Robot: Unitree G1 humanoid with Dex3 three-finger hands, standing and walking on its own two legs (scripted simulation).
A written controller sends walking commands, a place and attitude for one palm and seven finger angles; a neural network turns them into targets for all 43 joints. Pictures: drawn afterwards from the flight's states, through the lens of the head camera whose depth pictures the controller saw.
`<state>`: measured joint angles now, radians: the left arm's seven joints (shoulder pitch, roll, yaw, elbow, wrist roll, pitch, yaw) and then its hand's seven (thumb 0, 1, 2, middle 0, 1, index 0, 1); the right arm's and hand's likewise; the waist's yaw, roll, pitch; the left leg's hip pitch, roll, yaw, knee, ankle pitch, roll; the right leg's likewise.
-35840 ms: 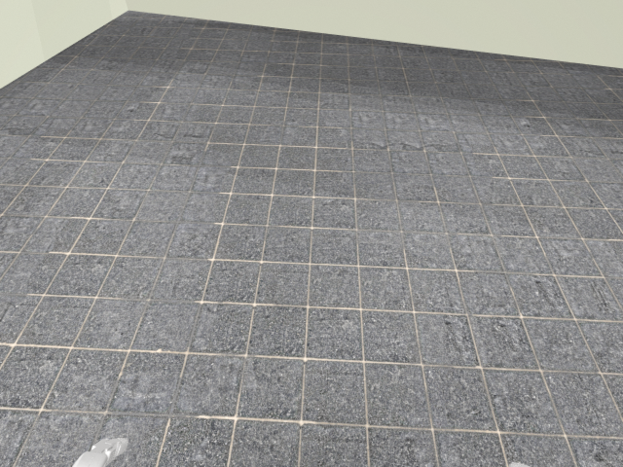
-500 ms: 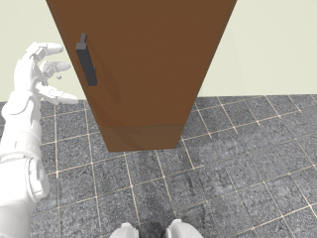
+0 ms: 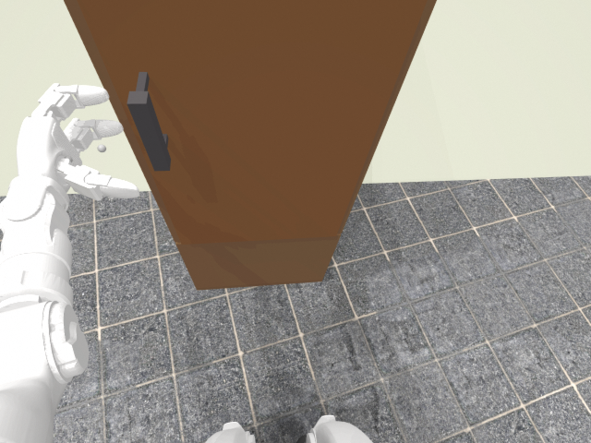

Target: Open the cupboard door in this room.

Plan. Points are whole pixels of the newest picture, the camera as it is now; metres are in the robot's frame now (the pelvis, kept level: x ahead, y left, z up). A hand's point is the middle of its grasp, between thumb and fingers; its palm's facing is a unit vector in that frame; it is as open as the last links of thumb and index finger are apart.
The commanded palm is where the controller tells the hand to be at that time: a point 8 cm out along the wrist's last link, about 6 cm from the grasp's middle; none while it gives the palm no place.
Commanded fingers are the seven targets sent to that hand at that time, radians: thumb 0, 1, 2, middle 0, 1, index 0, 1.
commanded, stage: move the hooked fingers beside the handle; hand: left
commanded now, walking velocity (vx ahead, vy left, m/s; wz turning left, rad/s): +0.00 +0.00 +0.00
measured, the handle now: (153, 124) +0.53 +0.17 +0.08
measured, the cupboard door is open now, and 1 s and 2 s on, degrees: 0 0 0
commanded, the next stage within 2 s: slide the fingers in behind the handle in 0.40 s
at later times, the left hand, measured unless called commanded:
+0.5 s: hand (111, 150) +0.48 +0.22 +0.08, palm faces +0.02 -1.00 +0.00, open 13.9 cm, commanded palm +0.46 +0.26 +0.08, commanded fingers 0.00 -0.50 0.30 -0.30 -1.20 -0.30 -1.20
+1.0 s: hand (136, 150) +0.48 +0.18 +0.08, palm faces +0.01 -1.00 +0.00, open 13.9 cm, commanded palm +0.46 +0.23 +0.08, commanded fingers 0.00 -0.50 0.30 -0.30 -1.20 -0.30 -1.20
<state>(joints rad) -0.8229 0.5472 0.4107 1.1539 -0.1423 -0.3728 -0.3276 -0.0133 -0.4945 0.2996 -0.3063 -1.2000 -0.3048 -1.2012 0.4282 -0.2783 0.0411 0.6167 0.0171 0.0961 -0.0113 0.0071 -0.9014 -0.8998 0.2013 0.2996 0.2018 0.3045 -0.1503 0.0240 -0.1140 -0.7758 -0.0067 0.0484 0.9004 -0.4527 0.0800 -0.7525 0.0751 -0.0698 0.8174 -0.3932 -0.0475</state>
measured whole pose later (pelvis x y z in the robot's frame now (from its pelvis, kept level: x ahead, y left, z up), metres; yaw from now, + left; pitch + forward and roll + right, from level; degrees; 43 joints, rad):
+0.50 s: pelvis +0.00 +0.00 +0.00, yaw +0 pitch +19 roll -3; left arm -0.87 0.55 0.39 1.19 -0.14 -0.35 -0.32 -0.01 -0.49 0.30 -0.30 -1.20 -0.30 -1.20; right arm 0.40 -0.28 0.05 0.61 0.02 0.09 -0.02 0.01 -0.90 -0.90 0.20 0.30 0.20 0.30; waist -0.15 0.03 -0.11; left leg -0.79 -0.01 0.04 0.91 -0.45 0.08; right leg -0.77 0.07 -0.08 0.84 -0.40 -0.05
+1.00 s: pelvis -0.01 +0.00 +0.00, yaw +0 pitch +19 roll -3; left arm -0.87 0.46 0.35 1.17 -0.12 -0.39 -0.23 -0.01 -0.50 0.30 -0.30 -1.20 -0.30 -1.20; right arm 0.40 -0.28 0.04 0.62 0.01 0.07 0.00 0.01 -0.90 -0.90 0.20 0.30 0.20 0.30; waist -0.16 0.03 -0.11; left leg -0.80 -0.01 0.05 0.93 -0.45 0.08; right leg -0.78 0.07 -0.07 0.85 -0.40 -0.05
